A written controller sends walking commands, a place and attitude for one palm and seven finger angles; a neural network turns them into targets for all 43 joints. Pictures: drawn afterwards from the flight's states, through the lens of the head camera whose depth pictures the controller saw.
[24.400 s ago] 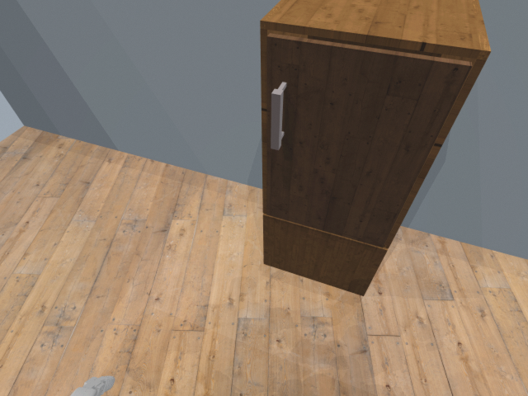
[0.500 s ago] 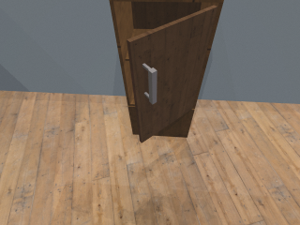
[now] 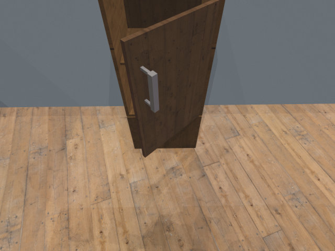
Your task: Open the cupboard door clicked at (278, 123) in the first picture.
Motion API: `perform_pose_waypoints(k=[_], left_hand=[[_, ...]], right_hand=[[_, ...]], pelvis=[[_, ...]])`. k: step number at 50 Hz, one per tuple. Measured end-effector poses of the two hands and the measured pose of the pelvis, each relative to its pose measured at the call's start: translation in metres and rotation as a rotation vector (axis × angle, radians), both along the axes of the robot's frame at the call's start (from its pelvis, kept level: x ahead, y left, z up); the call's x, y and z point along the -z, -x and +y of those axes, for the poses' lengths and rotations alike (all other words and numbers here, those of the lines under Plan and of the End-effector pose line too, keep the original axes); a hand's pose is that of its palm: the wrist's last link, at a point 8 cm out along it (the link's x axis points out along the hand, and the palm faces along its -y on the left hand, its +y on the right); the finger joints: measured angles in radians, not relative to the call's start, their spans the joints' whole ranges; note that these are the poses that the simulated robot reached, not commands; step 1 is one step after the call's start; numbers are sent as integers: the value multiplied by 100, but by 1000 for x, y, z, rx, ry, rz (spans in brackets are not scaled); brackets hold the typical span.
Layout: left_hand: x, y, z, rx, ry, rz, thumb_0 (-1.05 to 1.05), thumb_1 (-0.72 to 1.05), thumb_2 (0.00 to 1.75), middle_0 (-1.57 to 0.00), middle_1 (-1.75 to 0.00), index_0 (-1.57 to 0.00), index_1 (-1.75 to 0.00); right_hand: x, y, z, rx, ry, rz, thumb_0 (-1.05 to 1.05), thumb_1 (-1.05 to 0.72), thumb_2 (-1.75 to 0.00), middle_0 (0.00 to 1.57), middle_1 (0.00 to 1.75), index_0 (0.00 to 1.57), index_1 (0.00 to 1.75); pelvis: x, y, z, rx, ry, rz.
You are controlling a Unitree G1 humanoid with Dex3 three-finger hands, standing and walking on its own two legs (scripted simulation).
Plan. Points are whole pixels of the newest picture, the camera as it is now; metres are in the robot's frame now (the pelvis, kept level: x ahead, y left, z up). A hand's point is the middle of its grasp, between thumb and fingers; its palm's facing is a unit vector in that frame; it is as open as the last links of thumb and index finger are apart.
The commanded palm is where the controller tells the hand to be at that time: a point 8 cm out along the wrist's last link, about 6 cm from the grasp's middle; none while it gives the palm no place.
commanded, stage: walk to a spot facing it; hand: left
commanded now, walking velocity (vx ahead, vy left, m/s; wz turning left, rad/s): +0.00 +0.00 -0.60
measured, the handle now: (149, 90) +0.56 +0.09 +0.03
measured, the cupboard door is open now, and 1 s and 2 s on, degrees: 42 42 42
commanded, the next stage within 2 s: none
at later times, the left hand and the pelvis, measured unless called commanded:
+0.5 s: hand out of the picture +0.07 +0.16 -0.16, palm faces -0.20 -0.94 -0.28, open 7.4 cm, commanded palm none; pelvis -0.02 -0.03 +0.00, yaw -15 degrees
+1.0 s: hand (126, 238) +0.17 +0.13 -0.16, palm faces -0.50 -0.83 -0.25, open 7.4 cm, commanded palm none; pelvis -0.02 -0.01 -0.01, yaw -33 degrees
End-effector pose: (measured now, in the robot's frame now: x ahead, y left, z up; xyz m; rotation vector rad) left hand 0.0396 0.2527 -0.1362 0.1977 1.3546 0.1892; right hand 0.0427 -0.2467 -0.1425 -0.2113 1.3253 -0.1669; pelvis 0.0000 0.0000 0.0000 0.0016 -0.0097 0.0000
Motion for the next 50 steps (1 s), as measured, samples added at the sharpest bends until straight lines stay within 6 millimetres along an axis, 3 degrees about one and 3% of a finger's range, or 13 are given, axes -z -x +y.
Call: perform_pose_waypoints(k=[7, 13, 16, 24, 30, 35, 38, 43, 50], left_hand=[[8, -13, -7, 62, 18, -4, 1, 90, 90, -20, -30, -20, -30], [1, -36, -24, 113, -20, -82, 1, 90, 90, -20, -30, -20, -30], [-3, -36, -32, 130, -42, -87, 1, 90, 90, -20, -30, -20, -30], [-14, -32, -48, 224, -33, -12, 1, 90, 90, -20, -30, -20, -30], [-10, -42, -46, 271, -11, -19, 1, 90, 90, -21, -30, -20, -30], [2, -59, -35, 321, 11, -19, 1, 90, 90, -21, -30, -20, -30], [12, -77, -29, 357, 28, -29, 1, 90, 90, -21, -30, -20, -30], [3, -113, -36, 433, 44, -82, 1, 90, 90, -20, -30, -20, -30], [-5, -153, -78, 599, 33, -124, 1, 91, 90, -20, -30, -20, -30]], right_hand=[[7, 44, -2, 82, 1, 32, 1, -91, -90, 20, 30, 20, 30], [27, 67, -22, 132, -29, 61, 1, -90, -90, 20, 30, 20, 30], [26, 62, -35, 167, -29, 47, 1, -91, -90, 20, 30, 20, 30], [-6, 24, -56, 231, -5, -135, 1, -91, -90, 20, 30, 20, 30], [-18, 7, -53, 265, 21, -217, 1, -91, -90, 20, 30, 20, 30], [-26, 10, -40, 303, 54, -262, 1, -91, -90, 20, 30, 20, 30], [-24, 27, -31, 321, 89, -253, 1, -91, -90, 20, 30, 20, 30], [-27, 77, -17, 367, 94, -146, 1, -91, -90, 20, 30, 20, 30], [-9, 149, -15, 527, 62, -69, 1, -90, -90, 20, 30, 21, 30]], pelvis=[[8, 11, -3, 67, -26, 1], [18, 11, -23, 113, -33, 3], [16, 16, -30, 138, -24, -2], [-3, 21, -34, 254, -50, 34], [-4, 20, -25, 326, -40, 41], [1, 18, -9, 382, -26, 49], [7, 18, 0, 403, -3, 46], [0, 19, 0, 462, 17, 34], [6, 22, -13, 577, 22, 27]])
